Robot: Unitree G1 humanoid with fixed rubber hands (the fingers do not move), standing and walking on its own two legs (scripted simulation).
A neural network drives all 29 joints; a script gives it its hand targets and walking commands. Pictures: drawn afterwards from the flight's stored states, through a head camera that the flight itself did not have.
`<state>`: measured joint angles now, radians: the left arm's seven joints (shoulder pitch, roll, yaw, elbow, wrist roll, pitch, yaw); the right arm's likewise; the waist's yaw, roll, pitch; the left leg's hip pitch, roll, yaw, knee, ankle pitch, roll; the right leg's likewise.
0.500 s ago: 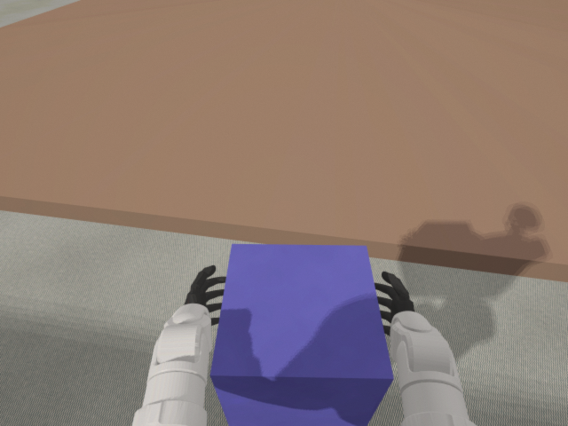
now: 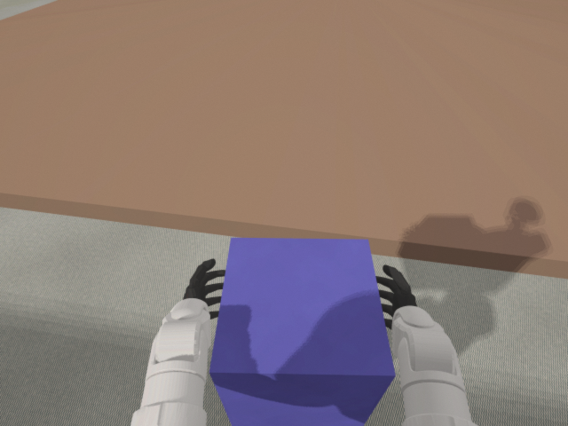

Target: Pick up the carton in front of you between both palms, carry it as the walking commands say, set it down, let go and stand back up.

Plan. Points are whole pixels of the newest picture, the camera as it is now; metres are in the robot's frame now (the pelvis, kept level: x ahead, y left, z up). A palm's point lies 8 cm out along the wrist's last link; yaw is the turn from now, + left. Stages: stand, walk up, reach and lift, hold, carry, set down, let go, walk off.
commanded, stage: reach and lift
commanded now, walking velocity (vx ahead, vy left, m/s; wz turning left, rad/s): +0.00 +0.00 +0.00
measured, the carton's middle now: (297, 337) +0.29 +0.00 -0.04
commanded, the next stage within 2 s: hold in 0.32 s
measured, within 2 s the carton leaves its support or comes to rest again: neither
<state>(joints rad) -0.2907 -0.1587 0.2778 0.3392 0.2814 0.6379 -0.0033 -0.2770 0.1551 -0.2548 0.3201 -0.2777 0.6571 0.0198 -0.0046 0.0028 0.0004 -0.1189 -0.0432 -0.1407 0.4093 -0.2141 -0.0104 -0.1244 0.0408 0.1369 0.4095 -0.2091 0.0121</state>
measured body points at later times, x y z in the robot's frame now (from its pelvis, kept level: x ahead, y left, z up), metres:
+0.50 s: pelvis +0.00 +0.00 +0.00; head -0.04 +0.00 +0.45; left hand +0.30 +0.15 +0.05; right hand +0.30 -0.15 +0.04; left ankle +0.01 +0.13 -0.74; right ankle +0.01 -0.13 -0.74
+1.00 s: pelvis -0.01 +0.00 +0.00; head -0.05 +0.00 +0.45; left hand +0.30 +0.15 +0.05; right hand +0.30 -0.15 +0.04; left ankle +0.01 +0.13 -0.74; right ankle +0.01 -0.13 -0.74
